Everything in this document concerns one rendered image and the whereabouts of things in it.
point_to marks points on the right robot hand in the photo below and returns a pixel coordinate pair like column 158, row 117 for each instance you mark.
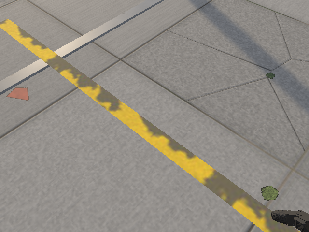
column 299, row 219

